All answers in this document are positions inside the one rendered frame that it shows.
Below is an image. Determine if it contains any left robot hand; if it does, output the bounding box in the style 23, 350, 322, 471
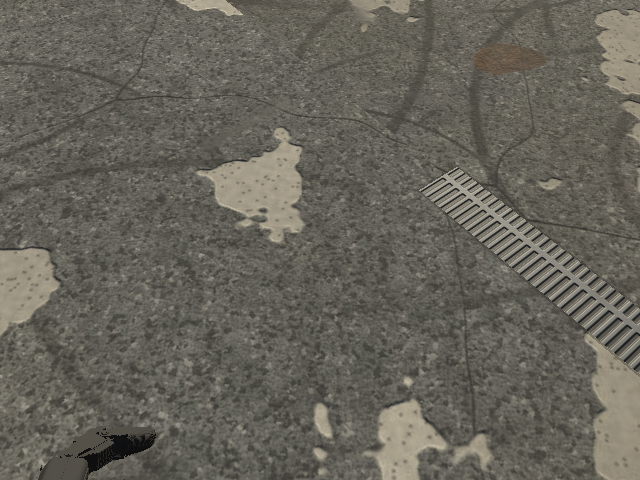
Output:
38, 426, 156, 480

